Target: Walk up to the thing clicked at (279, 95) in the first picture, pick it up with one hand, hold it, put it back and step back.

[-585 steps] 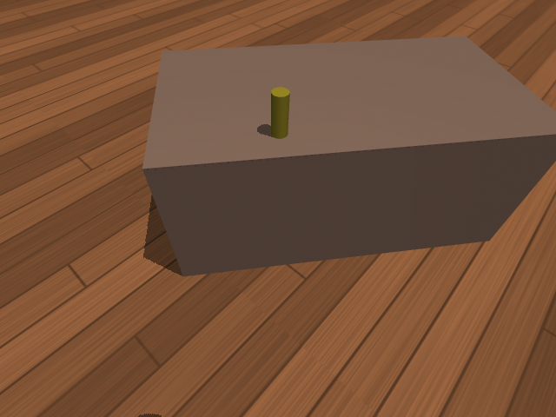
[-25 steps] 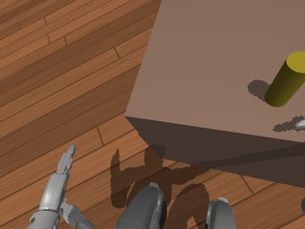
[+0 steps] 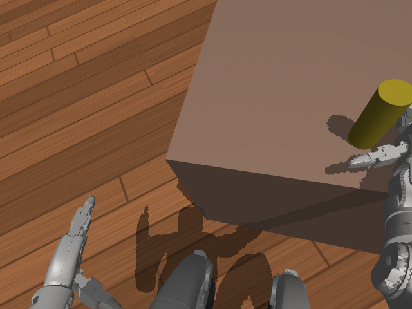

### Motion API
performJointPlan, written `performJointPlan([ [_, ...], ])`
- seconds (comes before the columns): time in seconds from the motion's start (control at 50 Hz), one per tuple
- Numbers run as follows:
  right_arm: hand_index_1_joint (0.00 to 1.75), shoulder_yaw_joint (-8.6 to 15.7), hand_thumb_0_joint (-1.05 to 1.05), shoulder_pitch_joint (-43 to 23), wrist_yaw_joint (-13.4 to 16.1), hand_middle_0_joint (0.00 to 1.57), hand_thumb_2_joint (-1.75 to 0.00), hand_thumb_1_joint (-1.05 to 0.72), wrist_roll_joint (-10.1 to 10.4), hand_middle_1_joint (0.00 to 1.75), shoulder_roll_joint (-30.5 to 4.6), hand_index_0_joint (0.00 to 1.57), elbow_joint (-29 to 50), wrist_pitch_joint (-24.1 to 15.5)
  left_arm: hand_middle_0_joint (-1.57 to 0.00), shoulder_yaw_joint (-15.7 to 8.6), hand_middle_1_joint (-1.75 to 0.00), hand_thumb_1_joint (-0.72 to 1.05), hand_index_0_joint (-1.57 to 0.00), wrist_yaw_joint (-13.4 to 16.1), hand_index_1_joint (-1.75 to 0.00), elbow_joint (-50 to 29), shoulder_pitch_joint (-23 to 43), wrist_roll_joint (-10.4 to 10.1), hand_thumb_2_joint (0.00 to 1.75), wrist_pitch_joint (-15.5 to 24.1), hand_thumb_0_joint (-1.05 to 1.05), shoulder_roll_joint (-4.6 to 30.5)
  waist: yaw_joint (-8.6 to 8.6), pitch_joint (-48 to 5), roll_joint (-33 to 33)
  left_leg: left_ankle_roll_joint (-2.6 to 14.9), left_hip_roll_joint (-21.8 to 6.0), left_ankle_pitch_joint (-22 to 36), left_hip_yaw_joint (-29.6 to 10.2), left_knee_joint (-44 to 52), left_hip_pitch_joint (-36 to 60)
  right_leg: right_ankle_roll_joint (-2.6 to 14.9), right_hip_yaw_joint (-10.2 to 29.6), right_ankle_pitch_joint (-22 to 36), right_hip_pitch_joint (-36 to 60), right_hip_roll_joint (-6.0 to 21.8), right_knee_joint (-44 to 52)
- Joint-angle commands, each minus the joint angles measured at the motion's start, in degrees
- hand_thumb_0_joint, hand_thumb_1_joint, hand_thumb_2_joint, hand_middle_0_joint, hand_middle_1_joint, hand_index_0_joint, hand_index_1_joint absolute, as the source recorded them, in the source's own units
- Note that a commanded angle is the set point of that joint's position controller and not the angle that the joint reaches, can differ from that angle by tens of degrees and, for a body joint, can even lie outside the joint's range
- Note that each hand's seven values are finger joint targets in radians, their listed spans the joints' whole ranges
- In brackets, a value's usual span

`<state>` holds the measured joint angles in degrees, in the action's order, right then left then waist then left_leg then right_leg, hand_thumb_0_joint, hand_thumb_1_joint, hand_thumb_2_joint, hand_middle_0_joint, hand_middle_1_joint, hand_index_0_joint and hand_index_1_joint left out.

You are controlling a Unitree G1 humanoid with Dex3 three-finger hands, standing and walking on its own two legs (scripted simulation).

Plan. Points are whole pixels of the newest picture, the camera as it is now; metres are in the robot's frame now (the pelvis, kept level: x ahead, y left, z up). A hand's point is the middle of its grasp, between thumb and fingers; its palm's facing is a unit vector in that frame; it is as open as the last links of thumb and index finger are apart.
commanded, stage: rest palm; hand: right
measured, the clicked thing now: (376, 118) +0.50 -0.21 +0.02
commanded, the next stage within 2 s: close in 0.06 s
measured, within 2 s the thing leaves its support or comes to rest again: leaves its support in 1.22 s
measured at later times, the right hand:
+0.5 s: hand (373, 117) +0.50 -0.21 +0.01, palm faces +0.18 +0.98 +0.01, open 15.0 cm
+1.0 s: hand (371, 115) +0.51 -0.21 +0.02, palm faces +0.19 +0.98 +0.01, open 7.6 cm
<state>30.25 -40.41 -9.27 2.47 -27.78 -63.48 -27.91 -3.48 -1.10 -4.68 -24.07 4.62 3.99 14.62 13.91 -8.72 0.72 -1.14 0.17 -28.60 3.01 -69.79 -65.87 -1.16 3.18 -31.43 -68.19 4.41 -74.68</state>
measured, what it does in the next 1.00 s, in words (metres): stands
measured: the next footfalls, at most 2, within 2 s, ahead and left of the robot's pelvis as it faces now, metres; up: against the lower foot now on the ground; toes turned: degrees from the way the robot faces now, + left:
none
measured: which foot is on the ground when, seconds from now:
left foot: down 0.00-1.00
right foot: down 0.00-1.00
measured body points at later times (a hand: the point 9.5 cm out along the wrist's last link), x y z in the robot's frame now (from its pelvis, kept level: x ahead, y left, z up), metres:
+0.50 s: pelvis +0.00 +0.00 +0.00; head +0.14 -0.05 +0.42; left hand +0.16 +0.26 +0.03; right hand +0.49 -0.26 +0.02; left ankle +0.04 +0.14 -0.62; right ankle +0.03 -0.13 -0.62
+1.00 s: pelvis +0.00 +0.00 +0.00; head +0.15 -0.05 +0.42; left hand +0.16 +0.26 +0.03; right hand +0.49 -0.26 +0.02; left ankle +0.04 +0.14 -0.62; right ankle +0.03 -0.13 -0.62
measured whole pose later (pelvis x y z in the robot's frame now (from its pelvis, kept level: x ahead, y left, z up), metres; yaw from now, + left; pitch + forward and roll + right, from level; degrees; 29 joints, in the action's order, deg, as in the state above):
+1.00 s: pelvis +0.00 +0.00 +0.00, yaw +0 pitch +26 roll +4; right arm 30.2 -44.2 -4.9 0.0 -28.3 -65.8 -28.1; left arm -2.3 -2.0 -7.0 -23.4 4.6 0.9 14.2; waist 15.2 -8.6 0.2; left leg -1.1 0.3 -28.8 2.8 -69.8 -66.5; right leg -1.3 3.1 -31.6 -68.6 4.5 -74.5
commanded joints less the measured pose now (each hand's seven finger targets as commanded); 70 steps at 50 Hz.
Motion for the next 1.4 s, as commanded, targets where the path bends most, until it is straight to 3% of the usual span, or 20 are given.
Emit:
performJointPlan([
  [0.0,0.06,1.7,0.00,-24.4,1.2,0.02,-0.03,0.61,-0.2,0.06,-15.9,0.03,16.5,-4.6,-0.04,-6.2,-0.04,-0.53,-0.05,0.8,-0.03,-13.2,-0.4,-0.4,0.02,2.8,0.00,9.4,-0.68,-32.8,-14.3,2.08,1.9,18.5,-0.9,7.2,16.7,1.17,-0.4,19.8,22.9,-1.9,9.0],
  [0.08,0.07,-1.3,0.00,-18.2,1.8,0.04,-0.07,0.59,-0.7,0.07,-10.2,0.04,8.4,-3.6,-0.05,-5.8,-0.04,-0.59,-0.03,0.4,-0.06,-9.0,-3.9,-0.4,0.07,1.8,0.00,8.5,-0.16,-23.8,-11.5,2.12,2.3,16.7,-0.5,7.3,13.5,1.42,-0.4,17.6,18.2,-2.1,9.4],
  [0.12,0.12,1.5,0.00,-25.0,2.9,0.11,-0.09,0.61,-1.3,0.12,-15.6,0.12,14.4,-4.8,-0.05,-7.8,-0.04,-0.59,-0.03,0.7,-0.06,-14.7,0.4,-0.3,0.07,1.9,0.00,10.5,0.22,-30.3,-11.1,1.70,2.0,15.8,-1.8,7.8,16.9,1.72,-0.5,15.6,18.5,-1.9,8.6],
  [0.18,0.19,-2.6,0.00,-20.3,2.2,0.28,-0.07,0.58,-0.8,0.19,-7.8,0.29,10.0,-4.0,-0.05,-5.1,-0.05,-0.55,-0.05,0.1,-0.05,-12.4,-2.6,-0.4,0.04,1.6,0.00,7.3,0.50,-27.1,-11.2,1.68,2.1,16.6,-1.5,7.9,15.8,1.71,-0.8,16.2,18.0,-2.1,8.6],
  [0.24,0.28,2.3,0.00,-24.7,3.4,0.45,-0.09,0.61,-1.6,0.28,-17.0,0.46,14.0,-4.7,-0.04,-5.4,-0.04,-0.55,-0.05,0.4,-0.04,-14.5,-1.1,-0.4,0.04,1.5,0.00,8.9,-0.20,-31.5,-10.7,1.15,1.8,19.2,-2.5,7.3,19.5,2.00,-0.8,17.9,16.5,-2.1,7.4],
  [0.34,0.36,-0.9,0.00,-24.5,3.7,0.60,-0.13,0.54,-2.0,0.36,-12.1,0.60,7.8,-3.9,-0.04,-6.1,-0.04,-0.55,-0.04,0.4,-0.04,-12.9,-2.1,-0.4,0.04,1.1,0.00,8.9,2.18,-25.0,-10.6,1.74,2.1,14.4,-1.8,8.0,13.8,1.83,-0.3,13.9,16.0,-1.9,8.8],
  [0.38,0.42,1.6,0.00,-28.0,4.3,0.68,-0.16,0.53,-2.5,0.42,-17.3,0.68,10.3,-4.2,-0.04,-5.7,-0.05,-0.55,-0.05,0.5,-0.04,-12.7,-3.0,0.0,0.04,0.8,0.00,9.0,1.53,-28.2,-14.1,1.99,2.2,14.1,-1.6,7.5,13.6,1.50,-0.3,14.3,18.9,-1.7,9.0],
  [0.4,0.43,-1.1,0.00,-28.1,3.8,0.69,-0.17,0.53,-2.3,0.43,-13.1,0.69,9.6,-4.0,-0.04,-6.0,-0.05,-0.54,-0.05,0.4,-0.04,-13.4,-2.2,-0.1,0.04,0.9,0.00,9.0,2.36,-27.9,-13.4,2.13,2.4,13.4,-0.8,7.3,12.1,1.38,0.1,13.9,19.7,-1.6,9.4],
  [0.5,0.58,1.8,0.00,-26.1,4.0,0.87,-0.28,0.47,-2.0,0.58,-17.2,0.87,13.1,-3.4,-0.04,-7.2,-0.04,-0.54,-0.04,0.3,-0.04,-12.2,-3.3,0.2,0.04,0.7,0.00,10.4,-0.43,-33.2,-16.5,2.20,2.6,17.8,0.0,6.1,14.1,0.88,0.1,21.0,23.8,-1.7,9.0],
  [0.56,0.67,-2.0,0.00,-24.8,3.7,0.95,-0.36,0.37,-1.4,0.67,-10.2,0.95,9.8,-2.4,-0.04,-5.6,-0.04,-0.54,-0.04,0.2,-0.04,-10.2,-1.8,-0.2,0.04,0.6,0.00,8.3,0.28,-28.8,-14.5,2.38,2.8,17.2,0.5,6.5,12.0,0.80,0.4,21.1,22.9,-1.6,9.6],
  [0.64,0.77,-0.6,0.00,-26.7,4.6,1.04,-0.47,0.24,-2.0,0.77,-13.4,1.04,11.4,-3.5,-0.04,-6.3,-0.04,-0.55,-0.04,0.5,-0.04,-10.3,-0.7,0.0,0.04,0.4,0.00,9.4,0.44,-29.4,-15.0,2.31,2.7,17.6,0.1,6.3,12.7,0.95,0.1,20.9,22.5,-1.5,9.5],
  [0.68,0.84,-3.2,0.00,-25.7,3.9,1.06,-0.57,0.16,-1.4,0.84,-8.6,1.06,9.5,-3.3,-0.04,-5.5,-0.04,-0.54,-0.04,0.4,-0.04,-10.6,-1.7,-0.3,0.03,0.5,0.00,8.5,1.95,-28.3,-13.1,2.33,2.9,17.3,0.6,6.9,12.1,1.05,0.6,20.5,22.9,-1.4,9.9],
  [0.76,1.01,0.0,0.00,-24.1,4.6,1.18,-0.75,-0.03,-1.6,1.01,-13.7,1.19,10.8,-3.4,-0.04,-5.5,-0.04,-0.53,-0.05,0.1,-0.03,-11.3,-3.0,-0.4,0.02,0.0,0.00,9.1,0.08,-30.0,-13.4,2.23,2.8,18.0,0.4,7.1,14.0,1.05,0.2,21.2,23.4,-1.7,10.3],
  [0.84,1.14,-1.0,0.00,-25.9,4.4,1.28,-0.91,-0.22,-1.4,1.14,-12.0,1.28,10.1,-3.6,-0.04,-4.9,-0.04,-0.52,-0.05,0.1,-0.02,-10.2,-2.6,-0.4,0.01,0.0,0.00,8.2,1.73,-26.7,-13.0,2.07,2.6,18.9,-0.3,7.0,13.1,1.52,-0.2,20.9,20.8,-1.8,9.1],
  [0.9,1.34,1.9,0.00,-25.6,5.0,1.37,-1.15,-0.36,-1.7,1.34,-16.2,1.38,9.9,-4.1,-0.04,-6.2,-0.04,-0.53,-0.05,0.2,-0.03,-12.2,-1.7,-0.6,0.02,0.1,0.00,9.4,0.90,-27.7,-10.8,1.75,2.3,16.7,-1.3,8.0,15.2,1.90,-0.5,16.8,18.3,-1.9,8.9],
  [1.06,1.44,-0.3,0.00,-26.4,4.1,1.39,-1.31,-0.48,-1.2,1.44,-13.6,1.41,12.8,-3.4,-0.05,-6.8,-0.05,-0.54,-0.06,0.3,-0.04,-11.5,-2.0,-0.5,0.04,0.0,0.00,9.6,0.63,-31.8,-15.0,1.97,2.4,19.4,-0.3,7.6,15.0,1.34,-0.2,22.2,24.7,-1.9,9.4],
  [1.22,1.42,0.4,0.00,-32.9,5.2,1.40,-1.26,-0.36,-1.4,1.42,-18.5,1.42,19.9,-3.0,-0.05,-5.6,-0.05,-0.54,-0.05,0.9,-0.04,-9.5,0.0,-0.7,0.05,-0.3,0.00,9.6,-0.55,-35.4,-15.8,1.39,2.2,23.6,-1.5,10.3,21.5,1.70,-1.4,23.8,26.8,-2.4,10.1],
  [1.28,1.42,-1.7,0.00,-27.2,5.0,1.39,-1.26,-0.39,-1.0,1.42,-13.4,1.41,11.2,-1.7,-0.05,-5.4,-0.05,-0.54,-0.05,0.8,-0.04,-6.2,-0.3,-0.9,0.04,-0.5,0.00,9.2,0.40,-27.5,-12.7,1.63,2.3,20.6,-0.9,11.6,19.4,1.65,-1.2,20.7,24.4,-2.5,12.0],
  [1.32,1.45,-0.2,0.00,-31.2,5.5,1.40,-1.30,-0.42,-1.5,1.45,-17.6,1.42,16.4,-2.4,-0.05,-5.4,-0.05,-0.54,-0.05,1.0,-0.05,-8.3,2.1,-1.0,0.05,-0.2,0.00,9.6,-0.69,-31.9,-15.4,1.88,2.3,20.5,-0.8,11.4,19.6,1.34,-1.0,22.4,28.5,-2.2,13.0],
  [1.38,1.46,-3.2,0.00,-26.4,4.5,1.39,-1.33,-0.43,-0.8,1.46,-10.9,1.42,9.6,-1.3,-0.05,-4.6,-0.05,-0.54,-0.05,0.7,-0.04,-5.3,0.3,-0.9,0.04,-0.4,0.00,8.5,0.77,-27.2,-13.0,1.93,2.7,20.4,0.2,11.9,18.0,1.21,-0.6,23.5,28.2,-2.1,14.0],
])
